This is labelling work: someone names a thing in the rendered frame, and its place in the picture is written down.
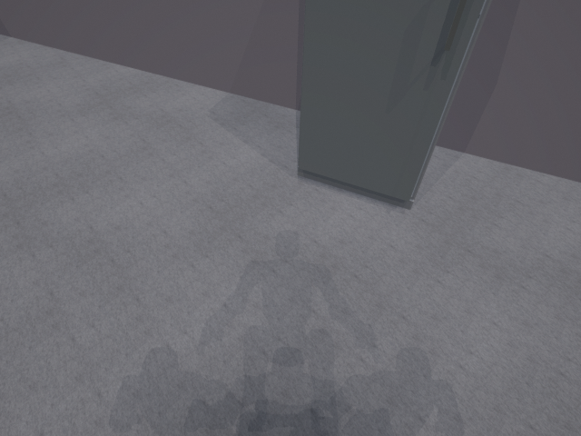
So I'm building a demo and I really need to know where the fridge door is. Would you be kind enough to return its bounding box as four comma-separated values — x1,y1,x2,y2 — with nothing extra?
299,0,485,202

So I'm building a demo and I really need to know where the handle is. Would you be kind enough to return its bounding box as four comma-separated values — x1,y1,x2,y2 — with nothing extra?
444,0,467,51

